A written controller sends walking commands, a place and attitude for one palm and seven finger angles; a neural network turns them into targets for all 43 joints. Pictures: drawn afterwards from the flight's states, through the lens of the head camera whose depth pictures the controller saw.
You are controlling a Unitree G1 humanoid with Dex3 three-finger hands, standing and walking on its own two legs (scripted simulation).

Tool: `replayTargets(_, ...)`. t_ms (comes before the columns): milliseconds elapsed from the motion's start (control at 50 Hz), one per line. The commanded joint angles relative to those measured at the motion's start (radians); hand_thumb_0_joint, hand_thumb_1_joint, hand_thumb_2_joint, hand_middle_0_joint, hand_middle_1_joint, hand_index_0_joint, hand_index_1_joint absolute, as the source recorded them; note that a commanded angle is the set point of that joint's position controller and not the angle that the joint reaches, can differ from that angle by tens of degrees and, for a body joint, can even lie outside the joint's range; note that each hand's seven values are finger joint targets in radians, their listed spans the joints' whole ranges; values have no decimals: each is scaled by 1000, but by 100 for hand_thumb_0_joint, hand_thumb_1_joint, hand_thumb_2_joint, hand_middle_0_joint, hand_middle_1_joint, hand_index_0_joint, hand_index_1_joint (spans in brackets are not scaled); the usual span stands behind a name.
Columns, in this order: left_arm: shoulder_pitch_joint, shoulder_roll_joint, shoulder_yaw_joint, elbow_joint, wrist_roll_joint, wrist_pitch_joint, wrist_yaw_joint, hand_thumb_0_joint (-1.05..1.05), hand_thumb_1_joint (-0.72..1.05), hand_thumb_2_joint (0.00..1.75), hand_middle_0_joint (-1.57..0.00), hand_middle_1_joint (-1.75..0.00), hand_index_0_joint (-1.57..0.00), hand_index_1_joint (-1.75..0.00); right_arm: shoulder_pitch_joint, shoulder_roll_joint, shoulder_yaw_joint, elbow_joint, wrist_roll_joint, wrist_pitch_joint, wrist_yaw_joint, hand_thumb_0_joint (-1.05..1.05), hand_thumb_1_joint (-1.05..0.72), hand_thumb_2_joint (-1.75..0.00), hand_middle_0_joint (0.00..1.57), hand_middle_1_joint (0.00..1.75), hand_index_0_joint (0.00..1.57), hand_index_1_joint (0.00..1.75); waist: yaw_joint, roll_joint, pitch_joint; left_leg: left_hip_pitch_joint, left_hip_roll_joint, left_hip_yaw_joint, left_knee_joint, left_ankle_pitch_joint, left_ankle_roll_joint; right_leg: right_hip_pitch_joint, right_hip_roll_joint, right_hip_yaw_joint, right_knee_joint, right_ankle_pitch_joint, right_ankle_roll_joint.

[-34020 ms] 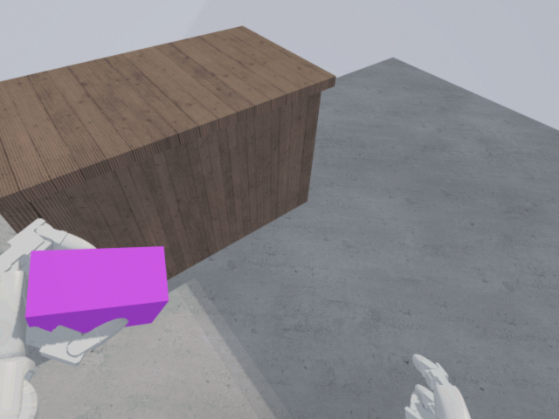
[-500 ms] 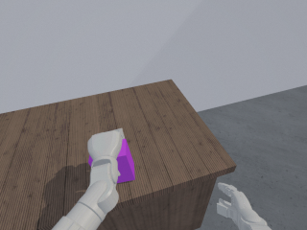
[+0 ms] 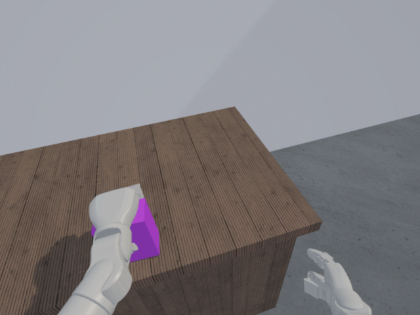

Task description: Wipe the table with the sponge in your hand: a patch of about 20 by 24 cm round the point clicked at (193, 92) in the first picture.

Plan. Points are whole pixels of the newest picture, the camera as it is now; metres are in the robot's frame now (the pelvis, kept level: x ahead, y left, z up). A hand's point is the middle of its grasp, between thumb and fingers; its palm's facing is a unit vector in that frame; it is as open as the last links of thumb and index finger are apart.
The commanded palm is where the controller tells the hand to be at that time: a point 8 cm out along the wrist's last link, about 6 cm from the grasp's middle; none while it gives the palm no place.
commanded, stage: wipe forward along the middle lane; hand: left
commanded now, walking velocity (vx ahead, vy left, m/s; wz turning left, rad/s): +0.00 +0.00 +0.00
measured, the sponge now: (131, 238) +0.27 +0.22 +0.00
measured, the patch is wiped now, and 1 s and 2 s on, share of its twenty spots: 1.00 1.00 1.00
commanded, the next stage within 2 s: slide back across to the first lane in 1.54 s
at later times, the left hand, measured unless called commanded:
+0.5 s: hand (129, 199) +0.34 +0.24 +0.04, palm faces -0.02 -0.06 -1.00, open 10.3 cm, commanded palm +0.31 +0.23 +0.07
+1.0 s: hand (124, 182) +0.38 +0.27 +0.05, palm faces -0.07 -0.02 -1.00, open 10.3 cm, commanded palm +0.36 +0.26 +0.08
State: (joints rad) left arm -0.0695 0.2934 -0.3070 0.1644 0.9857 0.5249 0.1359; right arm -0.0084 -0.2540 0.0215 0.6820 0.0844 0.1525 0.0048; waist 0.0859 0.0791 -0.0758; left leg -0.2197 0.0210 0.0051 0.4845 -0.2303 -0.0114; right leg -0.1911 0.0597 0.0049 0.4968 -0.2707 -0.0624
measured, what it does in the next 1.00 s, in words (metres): stands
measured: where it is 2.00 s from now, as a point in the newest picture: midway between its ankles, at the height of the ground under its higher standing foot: outside the picture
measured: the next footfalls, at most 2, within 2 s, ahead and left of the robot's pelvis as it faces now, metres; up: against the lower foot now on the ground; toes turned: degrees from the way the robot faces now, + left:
none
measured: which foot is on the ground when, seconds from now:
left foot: down 0.00-1.00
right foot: down 0.00-1.00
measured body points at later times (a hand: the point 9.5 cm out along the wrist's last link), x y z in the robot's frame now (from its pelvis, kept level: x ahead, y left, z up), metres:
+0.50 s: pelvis +0.00 +0.01 +0.00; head -0.01 -0.03 +0.45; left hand +0.33 +0.24 +0.10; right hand +0.19 -0.22 -0.12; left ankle +0.02 +0.13 -0.74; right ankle +0.00 -0.08 -0.74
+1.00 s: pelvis +0.00 +0.01 +0.00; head +0.01 -0.01 +0.44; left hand +0.38 +0.26 +0.10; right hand +0.17 -0.23 -0.12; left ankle +0.02 +0.13 -0.74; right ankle +0.00 -0.08 -0.74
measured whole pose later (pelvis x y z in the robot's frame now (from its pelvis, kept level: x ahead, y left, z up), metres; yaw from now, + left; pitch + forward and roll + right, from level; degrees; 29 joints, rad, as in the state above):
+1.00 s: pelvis +0.00 +0.01 +0.00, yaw +1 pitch +6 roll -1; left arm -0.57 0.34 -0.19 0.76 1.00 0.37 0.17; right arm 0.12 -0.26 0.01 0.71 0.09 0.16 -0.06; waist 0.01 0.05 -0.11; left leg -0.43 0.01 -0.02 0.55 -0.24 0.00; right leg -0.37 0.05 -0.02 0.53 -0.27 -0.05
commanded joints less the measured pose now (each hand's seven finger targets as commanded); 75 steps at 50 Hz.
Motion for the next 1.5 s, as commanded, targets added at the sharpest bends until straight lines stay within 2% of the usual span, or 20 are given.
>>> replayTargets(0, -322, 104, 73, -37, 18, -16, 0, 0, 10, 130, -120, -160, -120, -160, -221, -93, -29, -160, -1, -60, -26, 0, -90, -90, 20, 30, 20, 30, -15, -124, -64, 49, -59, -28, -40, 51, 61, -85, -25, 104, -148, 37, -11)
replayTargets(60, -375, 139, 113, 3, 19, -45, 2, 0, 10, 130, -120, -160, -120, -160, -199, -101, -32, -149, -3, -67, -41, 0, -90, -90, 20, 30, 20, 30, -14, -108, -104, 45, -58, -32, -47, 40, 58, -77, -24, 99, -137, 34, -14)
replayTargets(80, -391, 95, 75, 32, 19, -51, 4, 0, 10, 130, -120, -160, -120, -160, -193, -94, -29, -152, -1, -68, -44, 0, -90, -90, 20, 30, 20, 30, -21, -111, -100, 30, -58, -28, -46, 32, 59, -86, -25, 82, -124, 32, -11)
replayTargets(160, -434, 112, 102, 131, 31, -70, 14, 0, 10, 130, -120, -160, -120, -160, -160, -105, -36, -135, -2, -70, -51, 0, -90, -90, 20, 30, 20, 30, -19, -125, -123, 10, -56, -31, -42, 26, 54, -96, -24, 76, -113, 40, -14)
replayTargets(220, -458, 56, 59, 194, 25, -73, 19, 0, 10, 130, -120, -160, -120, -160, -141, -105, -36, -135, 2, -68, -52, 0, -90, -90, 20, 30, 20, 30, -27, -140, -131, -10, -55, -27, -26, 32, 55, -109, -26, 55, -98, 68, -10)
replayTargets(340, -447, 80, 100, 274, 12, -73, 40, 0, 10, 130, -120, -160, -120, -160, -106, -113, -42, -131, 1, -59, -49, 0, -90, -90, 20, 30, 20, 30, -21, -173, -187, -39, -55, -21, 7, 93, 54, -70, -30, 56, -67, 201, -5)
replayTargets(360, -445, 114, 135, 279, 15, -73, 44, 0, 10, 130, -120, -160, -120, -160, -102, -120, -46, -128, 0, -56, -48, 0, -90, -90, 20, 30, 20, 30, -16, -175, -200, -41, -53, -27, 5, 107, 52, -62, -28, 60, -61, 218, -8)
replayTargets(380, -447, 85, 107, 268, 8, -74, 44, 0, 10, 130, -120, -160, -120, -160, -98, -115, -44, -137, 1, -54, -47, 0, -90, -90, 20, 30, 20, 30, -21, -167, -199, -46, -55, -20, 12, 112, 55, -58, -31, 51, -57, 239, -4)
replayTargets(540, -551, 111, 98, 334, 27, -57, 42, 0, 10, 130, -120, -160, -120, -160, -78, -120, -41, -127, 6, -41, -52, 0, -90, -90, 20, 30, 20, 30, -46, -164, -142, -69, -53, -24, 10, 70, 57, -117, -30, 46, -70, 165, -1)
replayTargets(560, -590, 144, 127, 339, 29, -58, 42, 0, 10, 130, -120, -160, -120, -160, -74, -124, -43, -124, 8, -39, -55, 0, -90, -90, 20, 30, 20, 30, -46, -156, -142, -70, -52, -29, 4, 62, 56, -121, -28, 49, -71, 147, -5)
replayTargets(660, -632, 186, 155, 389, 30, -77, 39, 0, 10, 130, -120, -160, -120, -160, -52, -125, -43, -119, 7, -34, -66, 0, -90, -90, 20, 30, 20, 30, -47, -139, -193, -72, -52, -25, 9, 74, 55, -97, -32, 47, -66, 163, -2)
replayTargets(900, -795, 231, 169, 523, 41, -139, 43, 0, 10, 130, -120, -160, -120, -160, 15, -130, -44, -106, 3, -27, -72, 0, -90, -90, 20, 30, 20, 30, -84, -120, -210, -96, -44, -25, 24, 69, 59, -133, -37, 34, -69, 161, 6)
replayTargets(1020, -812, 201, 154, 559, 43, -170, 52, 0, 10, 130, -120, -160, -120, -160, 54, -130, -53, -98, -3, -27, -65, 0, -90, -90, 20, 30, 20, 30, -89, -116, -261, -87, -38, -21, 40, 126, 61, -123, -38, 22, -50, 246, 5)
replayTargets(1060, -824, 246, 198, 564, 42, -178, 55, 0, 10, 130, -120, -160, -120, -160, 58, -133, -57, -92, -3, -25, -65, 0, -90, -90, 20, 30, 20, 30, -85, -133, -295, -88, -36, -25, 42, 153, 61, -100, -37, 26, -43, 281, 5)
replayTargets(1120, -852, 230, 173, 598, 43, -178, 63, 0, 10, 130, -120, -160, -120, -160, 73, -135, -56, -84, -2, -23, -64, 0, -90, -90, 20, 30, 20, 30, -100, -131, -250, -106, -36, -21, 40, 120, 62, -133, -37, 22, -54, 242, 10)
replayTargets(1260, -858, 265, 218, 624, 41, -190, 78, 0, 10, 130, -120, -160, -120, -160, 102, -139, -68, -72, -8, -21, -54, 0, -90, -90, 20, 30, 20, 30, -88, -100, -322, -85, -30, -24, 50, 195, 60, -111, -33, 15, -32, 316, 2)
replayTargets(1340, -899, 270, 204, 684, 52, -185, 82, 0, 10, 130, -120, -160, -120, -160, 117, -143, -66, -62, -7, -19, -53, 0, -90, -90, 20, 30, 20, 30, -107, -122, -263, -113, -28, -22, 46, 155, 61, -150, -33, 10, -41, 267, 8)
replayTargets(1400, -944, 273, 198, 698, 62, -193, 86, 0, 10, 130, -120, -160, -120, -160, 133, -143, -68, -55, -10, -21, -51, 0, -90, -90, 20, 30, 20, 30, -115, -91, -276, -97, -23, -25, 48, 162, 60, -175, -30, 1, -35, 244, 5)
replayTargets(1460, -993, 338, 243, 723, 67, -198, 86, 0, 10, 130, -120, -160, -120, -160, 140, -150, -67, -50, -12, -22, -55, 0, -90, -90, 20, 30, 20, 30, -118, -94, -283, -113, -21, -35, 45, 156, 59, -176, -30, 1, -32, 226, 3)
replayTargets(1480, -1009, 312, 208, 728, 71, -201, 87, 0, 10, 130, -120, -160, -120, -160, 149, -151, -67, -50, -13, -23, -55, 0, -90, -90, 20, 30, 20, 30, -128, -87, -287, -109, -22, -31, 51, 151, 60, -189, -28, -1, -30, 216, 6)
